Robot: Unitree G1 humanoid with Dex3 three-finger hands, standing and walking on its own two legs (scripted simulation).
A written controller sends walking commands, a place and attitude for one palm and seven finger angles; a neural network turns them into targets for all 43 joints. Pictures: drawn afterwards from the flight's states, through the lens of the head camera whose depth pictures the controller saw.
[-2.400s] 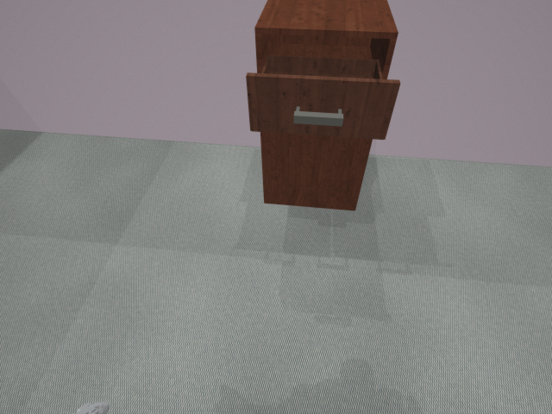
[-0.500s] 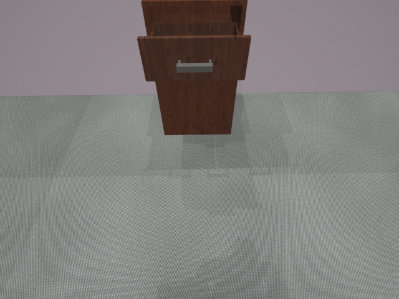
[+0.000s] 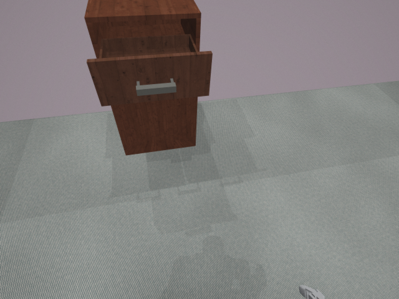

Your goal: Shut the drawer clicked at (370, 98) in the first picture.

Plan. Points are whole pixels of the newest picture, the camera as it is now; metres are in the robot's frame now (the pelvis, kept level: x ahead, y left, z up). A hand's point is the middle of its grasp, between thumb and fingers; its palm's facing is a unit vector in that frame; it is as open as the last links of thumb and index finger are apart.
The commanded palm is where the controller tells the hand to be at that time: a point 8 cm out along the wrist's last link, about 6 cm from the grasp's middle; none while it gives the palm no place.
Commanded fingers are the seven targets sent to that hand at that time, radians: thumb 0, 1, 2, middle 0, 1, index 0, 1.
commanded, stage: walk to a spot facing it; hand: left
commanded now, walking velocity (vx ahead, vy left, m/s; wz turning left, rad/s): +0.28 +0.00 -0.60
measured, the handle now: (155, 85) +0.77 +0.26 -0.03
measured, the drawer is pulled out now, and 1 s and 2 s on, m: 0.30 0.30 0.30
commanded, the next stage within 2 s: turn to face it in 0.64 s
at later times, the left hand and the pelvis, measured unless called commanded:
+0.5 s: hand (192, 201) +0.40 +0.07 -0.16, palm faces -0.42 -0.89 -0.18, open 7.4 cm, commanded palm none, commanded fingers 0.00 0.90 0.90 -0.20 -0.30 -0.20 -0.30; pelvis +0.17 -0.03 -0.02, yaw -19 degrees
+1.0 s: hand (178, 192) +0.44 +0.12 -0.18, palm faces -0.35 -0.92 -0.19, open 7.3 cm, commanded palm none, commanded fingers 0.00 0.90 0.90 -0.20 -0.30 -0.20 -0.30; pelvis +0.33 -0.04 +0.00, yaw -26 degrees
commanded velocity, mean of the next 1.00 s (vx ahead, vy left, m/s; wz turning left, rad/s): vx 0.16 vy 0.00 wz -0.25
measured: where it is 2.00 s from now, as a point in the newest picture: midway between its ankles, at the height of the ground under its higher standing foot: (217, 295)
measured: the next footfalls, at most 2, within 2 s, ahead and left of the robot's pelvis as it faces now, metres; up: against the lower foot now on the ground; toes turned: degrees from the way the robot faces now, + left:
right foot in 0.50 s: +0.28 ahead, -0.16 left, +0.00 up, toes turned -25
left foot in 0.90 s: +0.43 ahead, +0.00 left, +0.00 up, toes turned -23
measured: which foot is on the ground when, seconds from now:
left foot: down 0.00-0.48, up 0.50-0.88, down 0.90-1.00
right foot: up 0.00-0.48, down 0.50-0.92, up 0.94-1.00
